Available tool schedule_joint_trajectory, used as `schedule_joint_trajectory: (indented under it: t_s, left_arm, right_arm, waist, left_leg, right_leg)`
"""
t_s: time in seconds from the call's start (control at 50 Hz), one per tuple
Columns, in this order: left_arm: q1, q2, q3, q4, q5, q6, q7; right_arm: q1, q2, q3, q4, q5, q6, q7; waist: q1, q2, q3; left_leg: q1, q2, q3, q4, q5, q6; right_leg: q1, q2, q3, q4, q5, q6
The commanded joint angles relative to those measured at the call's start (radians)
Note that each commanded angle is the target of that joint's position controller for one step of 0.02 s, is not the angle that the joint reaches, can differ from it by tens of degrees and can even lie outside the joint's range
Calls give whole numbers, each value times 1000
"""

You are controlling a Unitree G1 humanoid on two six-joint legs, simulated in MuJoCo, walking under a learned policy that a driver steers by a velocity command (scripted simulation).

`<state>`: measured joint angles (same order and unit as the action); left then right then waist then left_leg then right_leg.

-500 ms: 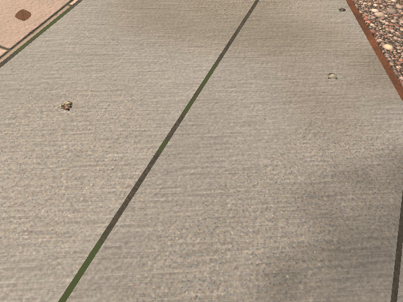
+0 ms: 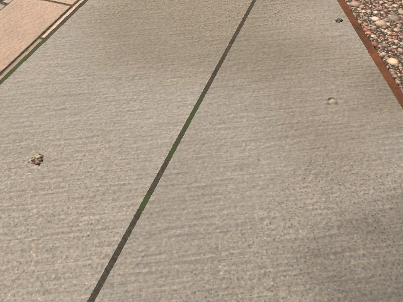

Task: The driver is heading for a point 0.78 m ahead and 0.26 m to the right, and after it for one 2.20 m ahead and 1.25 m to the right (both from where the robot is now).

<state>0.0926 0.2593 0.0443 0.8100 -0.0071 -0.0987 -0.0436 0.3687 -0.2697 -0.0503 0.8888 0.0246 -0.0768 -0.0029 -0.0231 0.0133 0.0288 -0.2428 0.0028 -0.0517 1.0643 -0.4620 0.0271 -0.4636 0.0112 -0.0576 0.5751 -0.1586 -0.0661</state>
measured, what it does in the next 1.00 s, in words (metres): walks ahead, turning right: left foot, then right foot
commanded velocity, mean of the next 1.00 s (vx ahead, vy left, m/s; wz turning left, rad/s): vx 0.27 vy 0.00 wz -0.30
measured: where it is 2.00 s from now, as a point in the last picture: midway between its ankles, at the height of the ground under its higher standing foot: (270, 270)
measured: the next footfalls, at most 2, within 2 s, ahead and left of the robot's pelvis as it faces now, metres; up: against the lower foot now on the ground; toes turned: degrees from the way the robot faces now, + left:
left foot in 0.44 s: +0.44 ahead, +0.14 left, +0.00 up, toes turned -3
right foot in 0.90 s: +0.36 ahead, -0.11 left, +0.00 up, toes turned -22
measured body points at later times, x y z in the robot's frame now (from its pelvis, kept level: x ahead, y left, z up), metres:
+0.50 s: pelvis +0.26 +0.03 +0.00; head +0.31 +0.04 +0.45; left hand +0.27 +0.31 -0.14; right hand +0.47 -0.21 -0.08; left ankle +0.40 +0.14 -0.73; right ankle +0.10 -0.09 -0.69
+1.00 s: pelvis +0.33 +0.00 +0.01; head +0.35 -0.05 +0.46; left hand +0.56 +0.22 -0.07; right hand +0.37 -0.32 -0.12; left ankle +0.38 +0.14 -0.66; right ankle +0.32 -0.10 -0.72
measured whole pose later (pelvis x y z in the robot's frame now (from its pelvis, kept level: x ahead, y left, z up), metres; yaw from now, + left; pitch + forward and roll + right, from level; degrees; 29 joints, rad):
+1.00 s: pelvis +0.33 +0.00 +0.01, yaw -22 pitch +2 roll +2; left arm 0.20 0.29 0.09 0.71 0.01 0.03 0.01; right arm 0.06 -0.31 -0.08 0.84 0.00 0.01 -0.03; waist 0.01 0.03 0.04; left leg -0.50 0.05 0.05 1.01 -0.48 -0.05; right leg -0.35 0.00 0.00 0.56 -0.25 -0.05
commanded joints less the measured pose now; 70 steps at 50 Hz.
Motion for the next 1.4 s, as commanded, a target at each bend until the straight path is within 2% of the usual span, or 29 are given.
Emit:
schedule_joint_trajectory:
  t_s: [0.02,0.06,0.12,0.26,0.36,0.4,0.44,0.46,0.48,0.5,0.52,0.56,0.6,0.64,0.78,0.86,0.88,0.9,0.92,0.94,0.96,1.0,1.06,1.18,1.28,1.34,1.36,1.38,1.4]
  left_arm:
    - [142,120,30,-6,1,1,7]
    - [99,88,21,-6,18,-9,2]
    - [130,118,29,21,13,-22,9]
    - [240,151,32,69,-3,-1,39]
    - [318,157,34,107,-10,31,49]
    - [304,169,41,107,-10,44,59]
    - [245,170,41,78,-13,49,63]
    - [221,119,24,33,4,43,63]
    - [413,-4,-11,46,9,35,55]
    - [412,112,14,57,-13,36,55]
    - [311,162,35,28,-36,44,59]
    - [244,141,43,12,-20,80,73]
    - [290,91,44,6,-18,126,80]
    - [279,73,46,-18,-13,145,84]
    - [137,101,57,-105,-4,158,49]
    - [138,107,70,-125,-1,164,31]
    - [163,122,79,-117,5,162,35]
    - [199,190,100,-115,8,158,48]
    - [203,309,120,-145,9,156,68]
    - [223,294,111,-156,39,130,57]
    - [192,272,104,-160,41,106,51]
    - [89,209,87,-181,4,93,60]
    - [73,184,73,-197,6,99,76]
    - [100,213,84,-210,-1,111,89]
    - [104,211,81,-214,-7,111,76]
    - [72,193,70,-221,-13,112,77]
    - [59,163,61,-229,-12,110,79]
    - [66,84,39,-236,-10,107,77]
    - [58,89,41,-287,-23,92,74]
  right_arm:
    - [-79,-125,-25,-109,3,-41,-4]
    - [-41,-97,-30,-97,-10,-14,-10]
    - [-51,-68,-28,-100,-16,8,-15]
    - [-292,-31,-13,-161,-17,-8,1]
    - [-426,-38,-10,-213,-17,-32,30]
    - [-375,-70,-21,-205,-26,-45,36]
    - [-191,-135,-49,-150,-42,-54,24]
    - [-50,-208,-65,-132,-66,-55,11]
    - [-31,-258,-70,-137,-64,-35,6]
    - [-21,-184,-55,-163,-47,-17,5]
    - [-87,-137,-40,-174,-41,-5,-3]
    - [-197,-88,-23,-168,-35,8,-12]
    - [-276,-94,-27,-161,-56,9,-8]
    - [-315,-112,-34,-157,-59,5,-10]
    - [-330,-168,-53,-126,-30,38,-31]
    - [-331,-187,-60,-104,-3,64,-28]
    - [-296,-164,-57,-86,1,71,-26]
    - [-250,-121,-48,-69,-13,77,-21]
    - [-267,-74,-32,-115,-59,78,-13]
    - [-362,-110,-44,-141,-51,73,-21]
    - [-382,-130,-52,-144,-25,74,-25]
    - [-342,-139,-61,-110,-29,78,-42]
    - [-316,-130,-65,-107,-31,73,-43]
    - [-355,-98,-49,-122,-23,68,-33]
    - [-355,-124,-53,-135,-6,36,-2]
    - [-256,-120,-60,-108,3,2,9]
    - [-182,-145,-70,-84,-2,-3,6]
    - [-66,-198,-82,-63,-21,-3,-1]
    - [-34,-278,-94,-49,-50,-5,6]
  waist:
    - [73,-64,-103]
    - [16,-103,-72]
    - [0,-85,-43]
    - [77,-65,11]
    - [107,-68,54]
    - [68,-104,8]
    - [-31,-101,-110]
    - [-78,-8,-268]
    - [-8,268,-447]
    - [-52,204,-548]
    - [-48,152,-406]
    - [-1,90,-207]
    - [62,135,-134]
    - [75,134,-110]
    - [41,107,-129]
    - [60,98,-114]
    - [63,67,-114]
    - [56,-82,-97]
    - [18,-382,-74]
    - [90,-272,-137]
    - [73,-183,-127]
    - [26,-114,-121]
    - [5,-126,-154]
    - [37,-148,-134]
    - [52,-188,-92]
    - [-12,-163,-85]
    - [-43,-125,-97]
    - [-64,35,-156]
    - [-42,208,-81]
  left_leg:
    - [-481,100,-29,196,115,23]
    - [-361,143,-34,113,197,20]
    - [-377,153,-17,30,268,-6]
    - [-435,118,30,-377,572,-27]
    - [-413,58,35,-548,521,-21]
    - [-310,29,27,-591,495,0]
    - [-21,10,54,-659,637,43]
    - [293,178,-79,-562,998,103]
    - [659,492,-384,-504,1277,283]
    - [624,468,-443,-553,1069,283]
    - [507,417,-314,-593,955,243]
    - [212,339,-167,-685,781,205]
    - [-19,300,-62,-780,641,203]
    - [-82,305,2,-824,608,217]
    - [-11,342,100,-829,452,195]
    - [43,338,130,-722,373,124]
    - [20,303,157,-649,314,76]
    - [-74,218,236,-461,206,-5]
    - [-385,57,285,-136,-177,-111]
    - [-445,10,83,47,-224,-104]
    - [-466,23,31,101,-144,-82]
    - [-471,49,-4,75,7,-67]
    - [-395,20,-6,62,108,-75]
    - [-327,-10,-29,-223,140,-103]
    - [-196,-34,-15,-416,93,-70]
    - [15,-34,8,-656,201,-25]
    - [172,27,-22,-707,231,4]
    - [347,226,-215,-754,88,66]
    - [341,393,-557,-861,-142,193]
  right_leg:
    - [446,-297,441,-327,-61,-175]
    - [295,-238,329,-388,32,-157]
    - [253,-224,237,-438,162,-180]
    - [350,-189,124,-458,209,-133]
    - [455,-221,175,-344,320,-127]
    - [483,-223,203,-247,446,-93]
    - [430,-143,180,-36,557,-33]
    - [238,-67,144,227,294,17]
    - [-114,71,91,600,-512,85]
    - [-145,34,206,722,-562,89]
    - [-218,-10,178,747,-498,94]
    - [-197,-76,129,688,-381,118]
    - [-55,-88,96,622,-318,127]
    - [-26,-92,76,544,-268,127]
    - [58,-98,34,258,-120,84]
    - [155,-55,-24,27,-87,30]
    - [222,-31,-19,-51,-26,2]
    - [310,-107,125,-174,190,-49]
    - [438,-342,481,-205,494,-202]
    - [384,-389,566,-246,413,-304]
    - [375,-342,490,-256,352,-268]
    - [361,-271,394,-240,280,-169]
    - [332,-228,354,-236,335,-160]
    - [341,-203,413,-226,198,-164]
    - [236,-172,539,-299,-329,-171]
    - [154,-114,553,-249,-399,-127]
    - [44,-68,512,-170,-422,-83]
    - [-109,27,365,118,-479,-17]
    - [-352,117,230,302,-462,5]
Velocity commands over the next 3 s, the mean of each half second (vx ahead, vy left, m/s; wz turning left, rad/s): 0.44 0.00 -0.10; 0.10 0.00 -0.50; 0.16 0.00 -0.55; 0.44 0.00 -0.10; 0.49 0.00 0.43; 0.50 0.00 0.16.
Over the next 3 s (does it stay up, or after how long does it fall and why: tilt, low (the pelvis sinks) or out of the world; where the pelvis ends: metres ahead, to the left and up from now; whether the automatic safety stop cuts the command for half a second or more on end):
stays up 1.02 -0.52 0.01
